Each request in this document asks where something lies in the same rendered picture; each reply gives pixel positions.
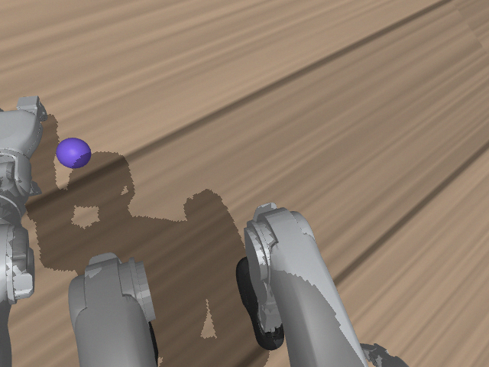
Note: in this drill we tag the left robot hand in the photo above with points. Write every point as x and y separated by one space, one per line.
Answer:
21 130

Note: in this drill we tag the ball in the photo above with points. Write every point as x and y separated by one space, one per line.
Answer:
73 153

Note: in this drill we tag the left robot arm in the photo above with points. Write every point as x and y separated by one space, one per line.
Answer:
16 257

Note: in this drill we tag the right robot hand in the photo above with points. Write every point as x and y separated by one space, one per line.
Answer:
380 357

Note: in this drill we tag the right robot foot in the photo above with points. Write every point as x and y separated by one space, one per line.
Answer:
268 340

